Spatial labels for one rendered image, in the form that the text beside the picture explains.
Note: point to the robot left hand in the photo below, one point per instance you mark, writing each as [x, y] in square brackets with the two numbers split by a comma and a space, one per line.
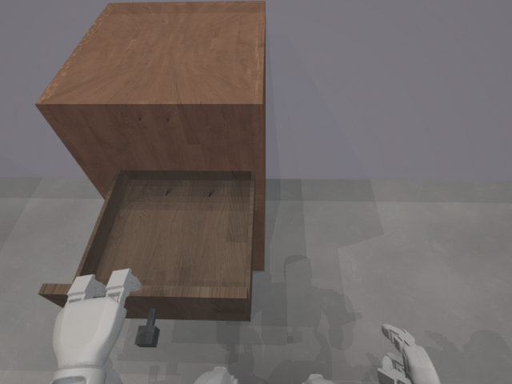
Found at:
[87, 328]

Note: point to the left robot forearm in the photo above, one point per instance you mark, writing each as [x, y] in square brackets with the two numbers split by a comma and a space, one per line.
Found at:
[80, 374]

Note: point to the cabinet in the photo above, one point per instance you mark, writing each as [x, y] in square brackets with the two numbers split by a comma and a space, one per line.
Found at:
[167, 86]

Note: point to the handle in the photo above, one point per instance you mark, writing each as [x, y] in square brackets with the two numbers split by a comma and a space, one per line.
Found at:
[147, 336]

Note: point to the drawer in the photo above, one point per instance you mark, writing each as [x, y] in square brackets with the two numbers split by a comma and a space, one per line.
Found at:
[187, 235]

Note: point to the robot right hand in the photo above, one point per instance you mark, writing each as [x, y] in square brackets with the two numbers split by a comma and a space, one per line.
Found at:
[415, 367]

